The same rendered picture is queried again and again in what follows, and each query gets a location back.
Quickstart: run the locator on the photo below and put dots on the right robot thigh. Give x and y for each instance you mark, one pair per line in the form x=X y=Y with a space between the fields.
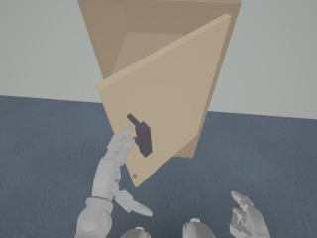
x=195 y=229

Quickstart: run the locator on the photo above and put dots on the robot left hand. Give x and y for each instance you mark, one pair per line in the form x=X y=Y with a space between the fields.
x=108 y=171

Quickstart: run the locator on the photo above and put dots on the cupboard door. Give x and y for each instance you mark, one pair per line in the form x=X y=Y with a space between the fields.
x=167 y=90

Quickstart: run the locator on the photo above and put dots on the left robot forearm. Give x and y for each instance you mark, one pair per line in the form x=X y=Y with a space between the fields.
x=95 y=220

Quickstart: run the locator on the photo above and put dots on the robot right hand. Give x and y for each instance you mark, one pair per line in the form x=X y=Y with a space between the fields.
x=252 y=223

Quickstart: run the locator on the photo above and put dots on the handle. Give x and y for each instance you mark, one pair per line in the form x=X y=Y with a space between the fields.
x=143 y=139

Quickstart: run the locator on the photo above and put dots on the robot right shin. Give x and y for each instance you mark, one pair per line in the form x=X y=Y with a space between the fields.
x=194 y=220

